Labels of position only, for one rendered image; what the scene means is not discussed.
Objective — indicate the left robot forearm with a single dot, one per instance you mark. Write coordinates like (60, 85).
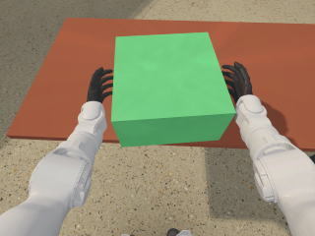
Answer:
(87, 137)

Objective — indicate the right robot upper arm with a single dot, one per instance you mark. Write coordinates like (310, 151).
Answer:
(287, 179)

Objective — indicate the right robot forearm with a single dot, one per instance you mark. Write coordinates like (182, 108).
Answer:
(257, 131)

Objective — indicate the table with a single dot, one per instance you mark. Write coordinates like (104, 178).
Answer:
(279, 59)

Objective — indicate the robot right hand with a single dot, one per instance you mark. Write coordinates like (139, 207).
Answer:
(241, 81)

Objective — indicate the robot left hand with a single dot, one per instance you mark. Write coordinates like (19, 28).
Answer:
(95, 91)

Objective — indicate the left robot upper arm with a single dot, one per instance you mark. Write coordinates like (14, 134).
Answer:
(59, 184)

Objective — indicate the carton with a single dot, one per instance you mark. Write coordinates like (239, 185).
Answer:
(168, 89)

